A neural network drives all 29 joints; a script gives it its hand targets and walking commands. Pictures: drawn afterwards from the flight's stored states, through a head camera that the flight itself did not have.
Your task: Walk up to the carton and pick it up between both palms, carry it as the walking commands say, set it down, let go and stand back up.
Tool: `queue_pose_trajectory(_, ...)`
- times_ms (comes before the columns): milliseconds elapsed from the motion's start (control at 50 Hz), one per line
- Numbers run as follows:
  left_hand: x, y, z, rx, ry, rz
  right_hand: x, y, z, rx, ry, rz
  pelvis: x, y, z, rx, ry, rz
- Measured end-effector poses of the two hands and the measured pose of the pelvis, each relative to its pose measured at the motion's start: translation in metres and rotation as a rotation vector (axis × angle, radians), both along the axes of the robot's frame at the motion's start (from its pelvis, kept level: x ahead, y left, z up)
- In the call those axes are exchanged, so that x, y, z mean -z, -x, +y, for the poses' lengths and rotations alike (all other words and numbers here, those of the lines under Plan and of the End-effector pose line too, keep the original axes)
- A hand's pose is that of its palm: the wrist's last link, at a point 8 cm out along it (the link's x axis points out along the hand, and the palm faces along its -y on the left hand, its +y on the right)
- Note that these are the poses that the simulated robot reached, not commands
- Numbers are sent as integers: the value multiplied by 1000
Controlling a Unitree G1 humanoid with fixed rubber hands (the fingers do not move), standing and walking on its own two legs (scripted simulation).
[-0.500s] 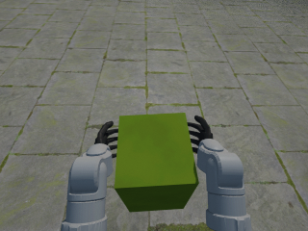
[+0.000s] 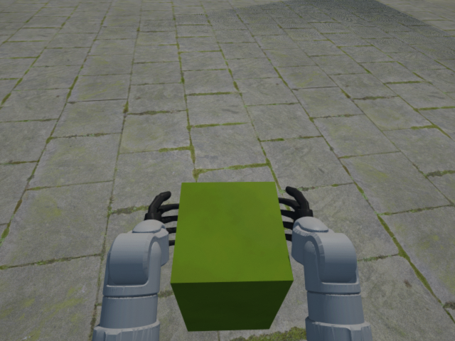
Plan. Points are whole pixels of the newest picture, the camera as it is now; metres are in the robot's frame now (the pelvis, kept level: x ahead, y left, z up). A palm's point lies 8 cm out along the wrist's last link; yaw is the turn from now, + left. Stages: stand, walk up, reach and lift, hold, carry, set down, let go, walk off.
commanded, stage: carry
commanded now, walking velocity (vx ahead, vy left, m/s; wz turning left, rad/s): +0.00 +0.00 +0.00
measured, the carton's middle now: (228, 261) +0.27 +0.00 +0.02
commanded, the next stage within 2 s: none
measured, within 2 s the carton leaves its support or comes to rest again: neither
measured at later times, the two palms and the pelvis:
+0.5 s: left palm (138, 242) +0.28 +0.14 +0.08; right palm (287, 231) +0.29 -0.10 +0.09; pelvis -0.01 +0.01 +0.00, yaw +1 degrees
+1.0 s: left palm (140, 236) +0.30 +0.15 +0.07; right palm (281, 225) +0.31 -0.10 +0.08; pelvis +0.01 +0.02 +0.00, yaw +1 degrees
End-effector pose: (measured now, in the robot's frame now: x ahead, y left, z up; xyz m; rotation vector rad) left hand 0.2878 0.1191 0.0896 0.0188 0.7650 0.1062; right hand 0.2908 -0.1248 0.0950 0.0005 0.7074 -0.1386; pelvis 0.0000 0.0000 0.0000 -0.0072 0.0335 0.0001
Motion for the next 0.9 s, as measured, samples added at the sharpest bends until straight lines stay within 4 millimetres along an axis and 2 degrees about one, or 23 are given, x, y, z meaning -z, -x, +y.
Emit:
queue_pose_trajectory(140, 3, 16, 17, -36, 6, 8, -2, 3, 18, -44, 12, 9, 0, 7, 5, -4, 7, -5)
queue_pose_trajectory(260, 6, 20, 23, -41, 8, 13, -1, 5, 24, -50, 16, 14, 0, 10, 9, -9, 12, -5)
queue_pose_trajectory(500, 10, 12, 24, -29, 1, 4, 7, 2, 24, -38, 15, 5, 0, 10, 14, -13, 15, -3)
queue_pose_trajectory(900, 20, -5, 28, -25, -7, -20, 16, -14, 28, -50, 31, -17, 1, -2, 18, -13, 11, -4)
